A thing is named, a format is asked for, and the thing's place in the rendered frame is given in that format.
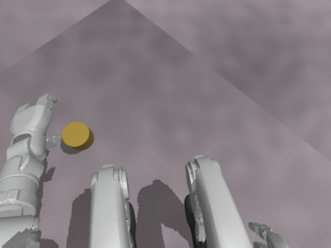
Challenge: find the right robot hand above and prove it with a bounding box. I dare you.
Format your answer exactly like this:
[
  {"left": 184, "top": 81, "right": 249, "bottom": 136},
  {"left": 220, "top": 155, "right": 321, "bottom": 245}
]
[{"left": 248, "top": 222, "right": 289, "bottom": 248}]

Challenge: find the left robot hand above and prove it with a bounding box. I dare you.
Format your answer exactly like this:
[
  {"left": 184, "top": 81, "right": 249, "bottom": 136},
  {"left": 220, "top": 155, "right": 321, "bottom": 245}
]
[{"left": 10, "top": 94, "right": 62, "bottom": 150}]

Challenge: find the left robot arm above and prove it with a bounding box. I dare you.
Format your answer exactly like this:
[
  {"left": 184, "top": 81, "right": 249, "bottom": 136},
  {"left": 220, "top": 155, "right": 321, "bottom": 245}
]
[{"left": 0, "top": 130, "right": 46, "bottom": 248}]

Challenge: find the right robot foot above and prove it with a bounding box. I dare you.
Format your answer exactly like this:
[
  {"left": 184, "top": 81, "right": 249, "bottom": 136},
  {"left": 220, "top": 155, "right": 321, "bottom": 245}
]
[{"left": 185, "top": 194, "right": 207, "bottom": 248}]

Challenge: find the tin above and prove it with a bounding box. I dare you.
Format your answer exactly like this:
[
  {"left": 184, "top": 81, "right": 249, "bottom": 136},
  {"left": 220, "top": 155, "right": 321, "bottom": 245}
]
[{"left": 62, "top": 122, "right": 94, "bottom": 150}]

